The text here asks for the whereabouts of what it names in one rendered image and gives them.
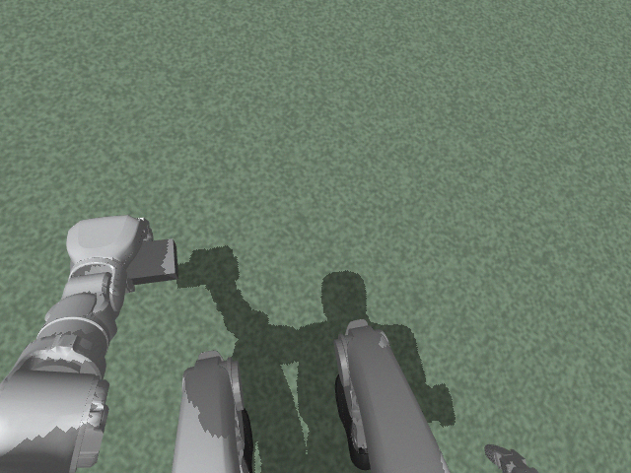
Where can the small box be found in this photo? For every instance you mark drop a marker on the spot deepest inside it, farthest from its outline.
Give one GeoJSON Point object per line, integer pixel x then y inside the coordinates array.
{"type": "Point", "coordinates": [156, 261]}

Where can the left robot arm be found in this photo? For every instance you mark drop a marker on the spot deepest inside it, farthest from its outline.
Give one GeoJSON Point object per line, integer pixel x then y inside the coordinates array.
{"type": "Point", "coordinates": [52, 402]}

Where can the left robot hand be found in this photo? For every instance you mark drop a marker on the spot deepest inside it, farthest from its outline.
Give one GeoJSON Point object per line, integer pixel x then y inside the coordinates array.
{"type": "Point", "coordinates": [117, 238]}

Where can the right robot foot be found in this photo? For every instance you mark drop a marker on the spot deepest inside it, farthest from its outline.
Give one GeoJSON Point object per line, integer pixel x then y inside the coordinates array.
{"type": "Point", "coordinates": [359, 455]}

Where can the right robot hand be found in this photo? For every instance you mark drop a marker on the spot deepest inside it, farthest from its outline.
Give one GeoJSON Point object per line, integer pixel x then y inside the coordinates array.
{"type": "Point", "coordinates": [507, 461]}

